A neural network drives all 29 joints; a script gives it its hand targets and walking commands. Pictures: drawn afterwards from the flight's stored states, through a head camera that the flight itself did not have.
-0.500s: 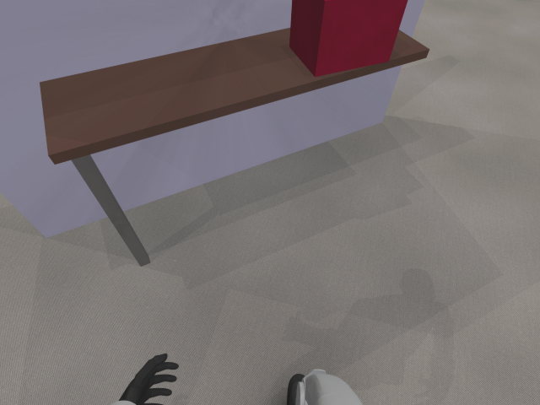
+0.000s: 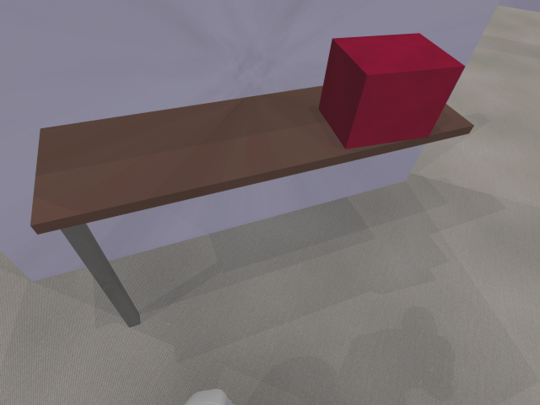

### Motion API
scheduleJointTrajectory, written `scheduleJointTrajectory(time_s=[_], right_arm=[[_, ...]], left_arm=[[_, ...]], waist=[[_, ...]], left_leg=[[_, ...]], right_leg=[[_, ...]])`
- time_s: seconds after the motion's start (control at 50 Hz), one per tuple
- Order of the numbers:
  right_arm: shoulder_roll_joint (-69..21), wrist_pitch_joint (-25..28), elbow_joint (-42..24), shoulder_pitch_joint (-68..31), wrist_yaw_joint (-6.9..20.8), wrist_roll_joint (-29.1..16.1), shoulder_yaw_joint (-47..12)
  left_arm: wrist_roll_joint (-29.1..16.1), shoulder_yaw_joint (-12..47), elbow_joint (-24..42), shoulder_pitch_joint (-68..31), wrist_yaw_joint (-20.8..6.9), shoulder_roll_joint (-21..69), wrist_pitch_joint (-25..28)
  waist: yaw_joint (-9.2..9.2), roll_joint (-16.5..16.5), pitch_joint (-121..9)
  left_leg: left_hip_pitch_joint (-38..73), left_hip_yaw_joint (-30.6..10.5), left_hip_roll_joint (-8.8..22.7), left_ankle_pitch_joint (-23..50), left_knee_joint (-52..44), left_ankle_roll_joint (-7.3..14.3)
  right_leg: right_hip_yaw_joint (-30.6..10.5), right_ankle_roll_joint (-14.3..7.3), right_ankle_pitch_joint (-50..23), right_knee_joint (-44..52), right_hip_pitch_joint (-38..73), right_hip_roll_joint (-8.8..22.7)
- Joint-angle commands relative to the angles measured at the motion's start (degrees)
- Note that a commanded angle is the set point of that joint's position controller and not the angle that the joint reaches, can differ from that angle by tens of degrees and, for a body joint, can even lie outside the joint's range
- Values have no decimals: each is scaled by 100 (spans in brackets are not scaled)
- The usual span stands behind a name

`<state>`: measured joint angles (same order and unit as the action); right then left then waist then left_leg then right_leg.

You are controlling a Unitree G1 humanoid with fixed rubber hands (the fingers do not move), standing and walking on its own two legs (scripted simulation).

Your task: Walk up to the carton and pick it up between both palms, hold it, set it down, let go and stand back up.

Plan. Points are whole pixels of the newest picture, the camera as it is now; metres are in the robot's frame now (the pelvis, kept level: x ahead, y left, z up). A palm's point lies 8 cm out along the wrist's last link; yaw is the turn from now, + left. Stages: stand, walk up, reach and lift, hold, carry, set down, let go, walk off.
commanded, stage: walk up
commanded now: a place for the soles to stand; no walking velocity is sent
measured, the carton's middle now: (383, 90) +0.90 -0.23 +0.02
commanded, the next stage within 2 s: none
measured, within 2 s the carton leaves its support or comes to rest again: neither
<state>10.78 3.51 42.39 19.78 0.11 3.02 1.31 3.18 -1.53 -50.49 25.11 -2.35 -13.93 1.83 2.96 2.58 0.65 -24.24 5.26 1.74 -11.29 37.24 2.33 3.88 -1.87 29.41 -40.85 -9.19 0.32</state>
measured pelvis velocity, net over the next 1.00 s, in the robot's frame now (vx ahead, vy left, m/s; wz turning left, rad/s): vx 0.33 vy -0.17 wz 0.05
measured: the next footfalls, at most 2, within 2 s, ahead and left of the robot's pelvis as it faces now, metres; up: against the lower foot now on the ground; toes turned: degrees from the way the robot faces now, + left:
right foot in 0.44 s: +0.33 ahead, -0.22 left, +0.00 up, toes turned -8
left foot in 0.90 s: +0.41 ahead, -0.05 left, +0.00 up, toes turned +7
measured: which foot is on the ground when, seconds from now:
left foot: down 0.00-0.46, up 0.48-0.88, down 0.90-1.00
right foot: up 0.00-0.42, down 0.44-0.90, up 0.92-1.00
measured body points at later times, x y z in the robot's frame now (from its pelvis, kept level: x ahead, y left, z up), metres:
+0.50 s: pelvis +0.19 -0.10 -0.01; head +0.21 -0.12 +0.44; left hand +0.34 +0.12 -0.12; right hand +0.15 -0.34 -0.15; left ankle +0.09 +0.10 -0.70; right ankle +0.29 -0.22 -0.72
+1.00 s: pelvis +0.33 -0.17 +0.00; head +0.34 -0.14 +0.45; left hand +0.34 +0.08 -0.16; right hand +0.40 -0.40 -0.11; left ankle +0.37 -0.06 -0.71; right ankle +0.30 -0.25 -0.66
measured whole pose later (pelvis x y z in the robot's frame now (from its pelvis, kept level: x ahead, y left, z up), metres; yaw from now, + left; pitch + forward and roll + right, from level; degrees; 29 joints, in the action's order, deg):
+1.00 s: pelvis +0.33 -0.17 +0.00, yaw +3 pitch -3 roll +1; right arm 7.6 2.7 42.3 21.2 -5.0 1.8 1.3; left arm 4.1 0.9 -49.6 18.9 -1.8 -14.7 -4.8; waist 0.5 4.7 3.9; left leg -21.4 4.2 0.5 -17.3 40.9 2.0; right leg 6.6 1.9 32.9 -63.5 -23.4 1.6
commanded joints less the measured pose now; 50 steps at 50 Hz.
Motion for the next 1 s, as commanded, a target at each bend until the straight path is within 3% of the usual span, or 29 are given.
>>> scheduleJointTrajectory(time_s=[0.0,0.02,0.04,0.08,0.16,0.26,0.3,0.36,0.38,0.4,0.42,0.44,0.46,0.48,0.5,0.52,0.54,0.58,0.62,0.68,0.76,0.82,0.84,0.86,0.88,0.9,0.92,0.96,0.98], right_arm=[[1565,10,-86,1596,-354,-218,498],[1365,35,-106,1430,-361,-250,418],[1220,87,-155,1307,-348,-290,388],[950,226,-131,985,-316,-194,291],[808,372,72,801,-254,-172,248],[788,397,144,998,-204,-104,282],[882,373,110,1075,-192,-43,309],[1181,267,44,937,-180,69,383],[1240,203,47,818,-176,91,382],[1162,122,74,824,-152,102,329],[785,44,151,1228,-107,104,186],[288,-30,108,1766,-38,74,37],[293,-119,-87,2025,-58,-171,75],[443,-169,-160,1486,-99,-197,96],[540,-152,-262,1044,-107,-173,124],[511,-122,-241,915,-96,-186,124],[507,-109,-172,871,-84,-167,129],[505,-81,-81,971,-97,-71,184],[453,-83,35,1073,-96,-17,198],[355,-105,-27,801,-144,-65,180],[247,-62,-208,248,-233,-116,139],[363,20,-162,716,-337,-73,229],[511,29,-131,990,-389,-53,282],[756,32,-101,1427,-452,-26,374],[1055,26,-169,1792,-530,4,437],[1230,-74,-93,1680,-621,-144,530],[1276,-98,-142,1429,-693,-175,558],[867,-15,-167,1078,-697,-160,406],[794,43,-201,897,-677,-153,363]], left_arm=[[76,-80,760,40,42,-737,-106],[85,-105,843,-385,55,-802,-109],[63,-124,847,-617,78,-879,-73],[3,-107,761,-610,24,-721,-55],[20,1,717,-620,-90,-213,-143],[20,113,840,-1360,-202,-5,-141],[23,109,841,-1545,-224,-29,-99],[35,6,784,-1425,-167,-207,-50],[45,-56,686,-1120,-131,-311,-36],[50,-171,508,-565,-83,-514,-13],[47,-331,280,80,-25,-864,8],[79,-416,271,291,33,-1210,2],[-154,-525,479,24,153,-1651,-84],[-368,-513,600,-326,234,-1521,-162],[-458,-382,630,-520,261,-1260,-172],[-385,-314,680,-653,290,-1092,-154],[-317,-262,718,-737,297,-932,-115],[-189,-161,699,-879,219,-574,-51],[-112,-122,720,-798,190,-419,4],[-77,-89,746,-873,172,-406,7],[25,-88,633,-651,126,-628,-126],[53,13,625,-853,75,-739,-261],[65,64,619,-828,56,-720,-289],[85,174,628,-746,48,-533,-286],[193,270,660,-511,43,-310,-335],[103,83,630,-328,96,-798,-517],[72,57,721,-589,103,-903,-601],[129,20,838,-1241,105,-829,-587],[125,41,746,-1145,80,-702,-580]], waist=[[-646,-1021,209],[-710,-871,490],[-761,-999,645],[-593,-935,633],[-256,-1040,537],[-334,-1190,493],[-395,-1172,444],[-266,-1151,512],[-86,-986,526],[169,-534,371],[335,335,-52],[199,1430,-484],[188,1564,-568],[262,1259,-319],[201,1046,195],[86,843,462],[11,733,598],[-170,674,510],[-173,453,268],[-161,449,424],[12,579,563],[-362,120,262],[-520,-95,182],[-762,-677,-11],[-748,-1358,-153],[-672,-785,116],[-650,-940,279],[-649,-638,592],[-551,-715,552]], left_leg=[[2534,-5051,2766,-3206,-2614,1306],[2260,-4545,2578,-2841,-2623,1289],[2205,-3998,2389,-2487,-2479,1215],[1702,-2599,1956,-1151,-2267,1007],[1092,-1297,1448,553,-2206,910],[1113,-509,1136,1293,-1841,644],[1162,-460,1234,1292,-1812,596],[1025,-640,1586,843,-1769,606],[861,-606,1600,571,-1475,568],[657,-418,1364,392,-647,477],[471,-112,825,58,822,278],[-89,58,178,-1876,2198,71],[-968,-286,-183,-2506,2984,-95],[-1043,-599,-6,-2415,3465,-69],[-1039,-819,81,-2072,3607,-33],[-1011,-916,211,-1735,3581,-31],[-844,-942,306,-1565,3193,-16],[-383,-842,231,-1372,2738,-59],[-293,-673,99,-1135,2577,-130],[-417,-418,62,-927,1661,-195],[180,-9,-119,-351,529,-41],[1624,80,-273,528,-418,162],[2138,-267,-100,483,-627,220],[2805,-1518,692,-322,-962,443],[2838,-4125,2321,-1255,-1704,882],[2367,-4793,2915,-1978,-1894,1594],[2094,-4940,2853,-2406,-2119,1646],[1712,-3698,2132,-1895,-2116,1177],[1559,-3055,1884,-1276,-2015,1004]], right_leg=[[-565,253,310,-3414,-3636,121],[-622,296,81,-3588,-3823,210],[-606,361,-137,-3601,-3992,396],[-742,462,-629,-3129,-3509,553],[-410,599,-1303,-2489,-2904,586],[-130,444,-2554,-929,-2458,726],[-23,354,-2841,-363,-2032,669],[-93,248,-2333,227,-1131,637],[-60,231,-2201,511,-645,596],[-35,188,-2016,785,73,470],[-287,112,-1708,972,810,465],[-1646,16,-1266,1337,1204,1508],[-3419,-574,-194,2356,1415,2079],[-3819,-561,765,3155,836,2254],[-3307,-388,627,3232,308,2085],[-2623,-306,-62,2903,30,1941],[-2012,-345,-588,2708,-282,1788],[-1443,-525,-1017,2660,-592,1504],[-1206,-601,-1212,2638,-497,1414],[-901,-776,-816,2601,-648,1391],[-594,-760,-873,2327,-984,1330],[-262,-449,-601,1402,-1695,1155],[-157,-251,-371,982,-2075,1034],[141,40,-256,-88,-2722,767],[211,437,876,-1930,-3226,353],[-151,559,955,-2823,-3441,469],[-354,521,772,-3017,-3658,592],[-631,602,120,-3097,-3727,677],[-659,647,-128,-2831,-3495,734]])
